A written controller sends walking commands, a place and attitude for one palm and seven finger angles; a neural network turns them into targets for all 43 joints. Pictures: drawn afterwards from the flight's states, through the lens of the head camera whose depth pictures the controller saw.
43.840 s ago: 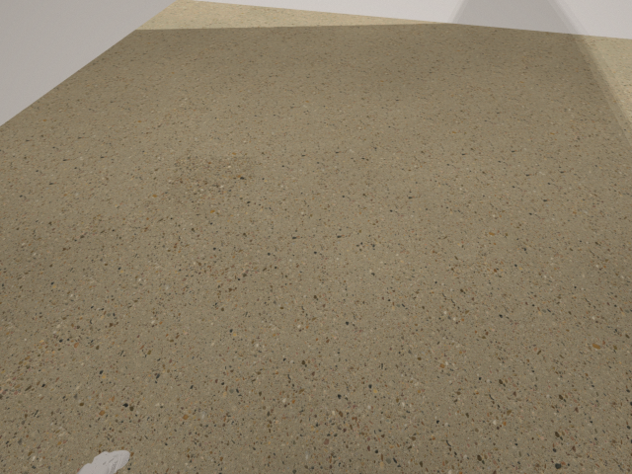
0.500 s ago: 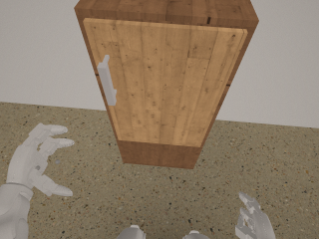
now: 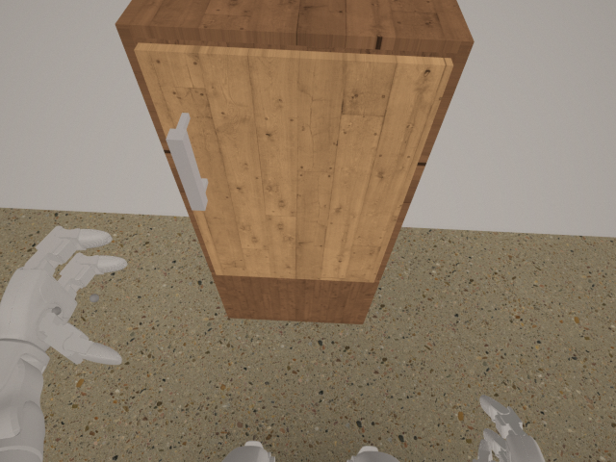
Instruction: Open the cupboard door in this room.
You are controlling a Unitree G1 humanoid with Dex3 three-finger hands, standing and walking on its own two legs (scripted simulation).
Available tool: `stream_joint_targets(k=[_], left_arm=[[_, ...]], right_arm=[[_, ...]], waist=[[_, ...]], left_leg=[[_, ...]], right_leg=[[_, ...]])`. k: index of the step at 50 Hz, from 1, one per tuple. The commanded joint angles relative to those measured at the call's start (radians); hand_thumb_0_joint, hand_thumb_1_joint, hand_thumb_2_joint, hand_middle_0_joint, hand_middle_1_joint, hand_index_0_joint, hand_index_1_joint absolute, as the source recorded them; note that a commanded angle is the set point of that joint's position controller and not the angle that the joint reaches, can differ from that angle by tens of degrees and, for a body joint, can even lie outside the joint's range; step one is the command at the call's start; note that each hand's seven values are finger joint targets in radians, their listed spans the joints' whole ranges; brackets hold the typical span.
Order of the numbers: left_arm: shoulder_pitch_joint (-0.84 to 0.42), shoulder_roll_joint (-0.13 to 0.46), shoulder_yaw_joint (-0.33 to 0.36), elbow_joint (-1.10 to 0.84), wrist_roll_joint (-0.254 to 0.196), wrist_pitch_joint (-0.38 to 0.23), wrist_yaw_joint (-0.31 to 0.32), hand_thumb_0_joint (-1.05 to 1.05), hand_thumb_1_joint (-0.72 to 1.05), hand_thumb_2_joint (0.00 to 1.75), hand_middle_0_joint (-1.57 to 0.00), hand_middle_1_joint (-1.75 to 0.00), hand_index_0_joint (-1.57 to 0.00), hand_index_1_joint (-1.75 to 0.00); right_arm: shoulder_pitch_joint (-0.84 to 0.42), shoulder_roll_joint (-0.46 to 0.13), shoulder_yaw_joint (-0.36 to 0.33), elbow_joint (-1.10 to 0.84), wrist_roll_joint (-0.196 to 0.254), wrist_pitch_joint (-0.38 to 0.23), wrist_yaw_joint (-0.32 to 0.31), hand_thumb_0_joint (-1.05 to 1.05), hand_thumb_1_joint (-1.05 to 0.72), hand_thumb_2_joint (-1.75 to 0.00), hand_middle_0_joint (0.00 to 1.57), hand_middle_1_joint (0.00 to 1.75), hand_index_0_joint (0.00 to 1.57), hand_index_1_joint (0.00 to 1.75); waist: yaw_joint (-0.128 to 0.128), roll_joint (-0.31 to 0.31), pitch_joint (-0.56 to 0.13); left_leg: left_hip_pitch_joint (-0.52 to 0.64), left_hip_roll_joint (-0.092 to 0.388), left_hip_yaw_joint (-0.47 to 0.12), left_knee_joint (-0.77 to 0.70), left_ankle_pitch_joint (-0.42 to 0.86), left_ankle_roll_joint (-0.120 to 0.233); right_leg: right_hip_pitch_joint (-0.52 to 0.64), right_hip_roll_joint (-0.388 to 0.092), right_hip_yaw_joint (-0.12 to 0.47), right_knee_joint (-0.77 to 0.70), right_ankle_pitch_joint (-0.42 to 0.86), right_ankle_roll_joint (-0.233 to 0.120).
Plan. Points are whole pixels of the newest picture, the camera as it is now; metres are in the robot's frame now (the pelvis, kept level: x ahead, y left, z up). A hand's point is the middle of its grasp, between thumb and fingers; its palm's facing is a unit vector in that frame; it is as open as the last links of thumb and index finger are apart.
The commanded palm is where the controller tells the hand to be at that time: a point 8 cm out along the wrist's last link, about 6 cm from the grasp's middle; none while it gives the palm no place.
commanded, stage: raise the hand with hooked fingers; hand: left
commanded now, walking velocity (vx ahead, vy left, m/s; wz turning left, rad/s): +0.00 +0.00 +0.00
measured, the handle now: (192, 164) +0.53 +0.21 +0.04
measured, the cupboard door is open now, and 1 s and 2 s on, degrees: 0 0 0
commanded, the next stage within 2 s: move the hooked fingers beside the handle in 0.20 s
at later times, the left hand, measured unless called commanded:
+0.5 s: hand (97, 288) +0.30 +0.27 +0.06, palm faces +0.01 -1.00 -0.01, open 14.0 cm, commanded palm +0.28 +0.32 +0.06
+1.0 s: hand (124, 241) +0.37 +0.26 +0.06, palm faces +0.01 -1.00 -0.01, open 14.0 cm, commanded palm +0.35 +0.31 +0.06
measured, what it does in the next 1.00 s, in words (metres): stands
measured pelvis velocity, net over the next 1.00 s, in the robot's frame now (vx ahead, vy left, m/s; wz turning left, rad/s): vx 0.00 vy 0.00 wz -0.01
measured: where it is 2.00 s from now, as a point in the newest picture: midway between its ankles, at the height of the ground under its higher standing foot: outside the picture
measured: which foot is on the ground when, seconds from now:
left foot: down 0.00-1.00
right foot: down 0.00-1.00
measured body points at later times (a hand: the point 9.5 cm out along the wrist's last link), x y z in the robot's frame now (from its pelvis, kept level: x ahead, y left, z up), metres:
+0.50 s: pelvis +0.00 +0.00 +0.00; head +0.06 +0.01 +0.44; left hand +0.30 +0.32 +0.06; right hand +0.15 -0.25 -0.09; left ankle +0.00 +0.11 -0.69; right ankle +0.01 -0.11 -0.69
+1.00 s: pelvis +0.00 +0.00 -0.01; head +0.08 +0.01 +0.44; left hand +0.37 +0.32 +0.06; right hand +0.09 -0.27 -0.11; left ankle +0.00 +0.11 -0.69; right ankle +0.01 -0.11 -0.69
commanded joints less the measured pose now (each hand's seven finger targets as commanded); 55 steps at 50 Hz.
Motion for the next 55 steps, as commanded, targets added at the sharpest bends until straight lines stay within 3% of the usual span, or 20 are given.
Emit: stream_joint_targets(k=[1,13,15,18,20,24,27,29,32,33,34,36,39,42,43,46,48,50,52,55], left_arm=[[-0.167,0.275,0.099,-0.214,-0.023,-0.082,0.013,0.0,-0.5,0.3,-0.3,-1.2,-0.3,-1.2],[-0.193,0.265,0.086,-0.166,-0.031,-0.063,-0.009,0.0,-0.5,0.3,-0.3,-1.2,-0.3,-1.2],[-0.194,0.267,0.086,-0.186,-0.028,-0.067,-0.014,0.0,-0.5,0.3,-0.3,-1.2,-0.3,-1.2],[-0.294,0.261,0.064,-0.187,-0.021,-0.074,-0.008,0.0,-0.5,0.3,-0.3,-1.2,-0.3,-1.2],[-0.299,0.233,0.038,-0.167,-0.014,-0.073,-0.006,0.0,-0.5,0.3,-0.3,-1.2,-0.3,-1.2],[-0.36,0.241,0.022,-0.146,0.006,-0.069,0.009,0.0,-0.5,0.3,-0.3,-1.2,-0.3,-1.2],[-0.384,0.274,0.045,-0.1,0.022,-0.058,0.027,0.0,-0.5,0.3,-0.3,-1.2,-0.3,-1.2],[-0.38,0.301,0.076,-0.092,0.025,-0.061,0.037,0.0,-0.5,0.3,-0.3,-1.2,-0.3,-1.2],[-0.415,0.274,0.047,-0.071,0.033,-0.062,0.049,0.0,-0.5,0.3,-0.3,-1.2,-0.3,-1.2],[-0.446,0.269,0.039,-0.053,0.033,-0.062,0.051,0.0,-0.5,0.3,-0.3,-1.2,-0.3,-1.2],[-0.461,0.295,0.064,-0.033,0.034,-0.065,0.055,0.0,-0.5,0.3,-0.3,-1.2,-0.3,-1.2],[-0.477,0.289,0.054,-0.019,0.045,-0.072,0.054,0.0,-0.5,0.3,-0.3,-1.2,-0.3,-1.2],[-0.479,0.318,0.079,0.003,0.047,-0.081,0.051,0.0,-0.5,0.3,-0.3,-1.2,-0.3,-1.2],[-0.544,0.31,0.064,0.05,0.049,-0.083,0.044,0.0,-0.5,0.3,-0.3,-1.2,-0.3,-1.2],[-0.578,0.34,0.082,0.08,0.048,-0.088,0.042,0.0,-0.5,0.3,-0.3,-1.2,-0.3,-1.2],[-0.625,0.338,0.068,0.118,0.062,-0.098,0.031,0.0,-0.5,0.3,-0.3,-1.2,-0.3,-1.2],[-0.671,0.373,0.083,0.145,0.066,-0.107,0.026,0.0,-0.5,0.3,-0.3,-1.2,-0.3,-1.2],[-0.712,0.364,0.069,0.156,0.076,-0.115,0.022,0.0,-0.5,0.3,-0.3,-1.2,-0.3,-1.2],[-0.726,0.36,0.061,0.188,0.082,-0.116,0.028,0.0,-0.5,0.3,-0.3,-1.2,-0.3,-1.2],[-0.743,0.399,0.095,0.226,0.085,-0.118,0.027,0.0,-0.5,0.3,-0.3,-1.2,-0.3,-1.2]], right_arm=[[-0.017,-0.131,-0.051,-0.133,0.005,-0.055,-0.013,0.0,-0.9,-0.9,0.2,0.3,0.2,0.3],[-0.029,-0.137,-0.043,-0.131,0.006,-0.058,-0.023,0.0,-0.9,-0.9,0.2,0.3,0.2,0.3],[-0.028,-0.135,-0.045,-0.132,0.006,-0.059,-0.021,0.0,-0.9,-0.9,0.2,0.3,0.2,0.3],[-0.023,-0.136,-0.044,-0.117,0.005,-0.06,-0.027,0.0,-0.9,-0.9,0.2,0.3,0.2,0.3],[-0.018,-0.133,-0.043,-0.116,0.005,-0.061,-0.028,0.0,-0.9,-0.9,0.2,0.3,0.2,0.3],[-0.007,-0.135,-0.045,-0.102,0.005,-0.06,-0.028,0.0,-0.9,-0.9,0.2,0.3,0.2,0.3],[-0.004,-0.138,-0.046,-0.096,0.006,-0.049,-0.027,0.0,-0.9,-0.9,0.2,0.3,0.2,0.3],[0.004,-0.138,-0.047,-0.097,0.003,-0.04,-0.023,0.0,-0.9,-0.9,0.2,0.3,0.2,0.3],[0.004,-0.134,-0.046,-0.101,0.005,-0.027,-0.018,0.0,-0.9,-0.9,0.2,0.3,0.2,0.3],[0.012,-0.135,-0.045,-0.096,0.002,-0.024,-0.017,0.0,-0.9,-0.9,0.2,0.3,0.2,0.3],[0.017,-0.139,-0.048,-0.094,0.003,-0.018,-0.017,0.0,-0.9,-0.9,0.2,0.3,0.2,0.3],[0.022,-0.138,-0.049,-0.093,0.002,-0.01,-0.015,0.0,-0.9,-0.9,0.2,0.3,0.2,0.3],[0.039,-0.141,-0.052,-0.089,-0.001,0.002,-0.011,0.0,-0.9,-0.9,0.2,0.3,0.2,0.3],[0.044,-0.142,-0.051,-0.08,0.001,0.014,-0.012,0.0,-0.9,-0.9,0.2,0.3,0.2,0.3],[0.052,-0.147,-0.05,-0.07,0.0,0.019,-0.014,0.0,-0.9,-0.9,0.2,0.3,0.2,0.3],[0.064,-0.147,-0.053,-0.065,-0.001,0.029,-0.013,0.0,-0.9,-0.9,0.2,0.3,0.2,0.3],[0.077,-0.154,-0.054,-0.057,-0.001,0.038,-0.014,0.0,-0.9,-0.9,0.2,0.3,0.2,0.3],[0.084,-0.15,-0.056,-0.052,-0.003,0.043,-0.011,0.0,-0.9,-0.9,0.2,0.3,0.2,0.3],[0.092,-0.151,-0.055,-0.05,-0.002,0.051,-0.009,0.0,-0.9,-0.9,0.2,0.3,0.2,0.3],[0.108,-0.156,-0.057,-0.051,-0.005,0.067,-0.005,0.0,-0.9,-0.9,0.2,0.3,0.2,0.3]], waist=[[0.016,0.073,-0.27],[0.012,0.049,-0.239],[0.015,0.063,-0.274],[-0.008,0.071,-0.252],[-0.007,0.081,-0.271],[-0.01,0.08,-0.287],[-0.007,0.08,-0.28],[0.007,0.061,-0.317],[-0.003,0.086,-0.299],[-0.011,0.064,-0.289],[-0.013,0.036,-0.292],[-0.012,0.066,-0.311],[-0.006,0.056,-0.35],[-0.027,0.041,-0.321],[-0.028,0.025,-0.305],[-0.03,0.07,-0.333],[-0.034,0.049,-0.342],[-0.037,0.092,-0.374],[-0.04,0.079,-0.362],[-0.031,0.06,-0.413]], left_leg=[[0.138,-0.025,-0.018,-0.137,0.294,0.012],[0.113,-0.026,-0.022,-0.136,0.245,0.012],[0.134,-0.026,-0.023,-0.137,0.272,0.011],[0.14,-0.022,-0.029,-0.126,0.274,0.01],[0.148,-0.023,-0.03,-0.131,0.268,0.008],[0.166,-0.02,-0.041,-0.133,0.279,0.005],[0.146,-0.02,-0.036,-0.132,0.282,0.004],[0.14,-0.021,-0.033,-0.129,0.314,0.004],[0.137,-0.019,-0.028,-0.132,0.305,0.002],[0.129,-0.019,-0.03,-0.128,0.297,0.005],[0.116,-0.017,-0.027,-0.127,0.281,0.006],[0.119,-0.019,-0.023,-0.126,0.286,0.006],[0.12,-0.018,-0.019,-0.116,0.334,0.008],[0.09,-0.018,-0.012,-0.11,0.292,0.012],[0.067,-0.018,-0.014,-0.105,0.284,0.014],[0.083,-0.019,-0.013,-0.102,0.286,0.014],[0.074,-0.016,-0.017,-0.088,0.298,0.016],[0.095,-0.015,-0.014,-0.083,0.317,0.015],[0.095,-0.013,-0.019,-0.084,0.316,0.015],[0.084,-0.015,-0.016,-0.071,0.337,0.015]], right_leg=[[0.171,0.016,0.041,-0.104,0.247,-0.004],[0.16,0.014,0.044,-0.112,0.205,-0.007],[0.169,0.012,0.041,-0.105,0.229,-0.006],[0.132,0.016,0.038,-0.096,0.229,-0.007],[0.125,0.015,0.036,-0.097,0.217,-0.006],[0.111,0.013,0.031,-0.092,0.213,-0.008],[0.115,0.01,0.033,-0.091,0.222,-0.008],[0.155,0.011,0.038,-0.085,0.258,-0.007],[0.131,0.011,0.035,-0.085,0.249,-0.006],[0.127,0.014,0.036,-0.085,0.248,-0.006],[0.132,0.013,0.041,-0.089,0.241,-0.002],[0.134,0.011,0.044,-0.085,0.247,-0.003],[0.167,0.013,0.05,-0.077,0.299,-0.004],[0.147,0.013,0.057,-0.085,0.279,0.001],[0.152,0.014,0.06,-0.083,0.276,-0.002],[0.132,0.012,0.062,-0.078,0.27,-0.003],[0.133,0.017,0.063,-0.068,0.282,-0.006],[0.121,0.015,0.066,-0.062,0.296,-0.005],[0.1,0.017,0.058,-0.061,0.285,-0.005],[0.134,0.02,0.065,-0.047,0.317,-0.004]])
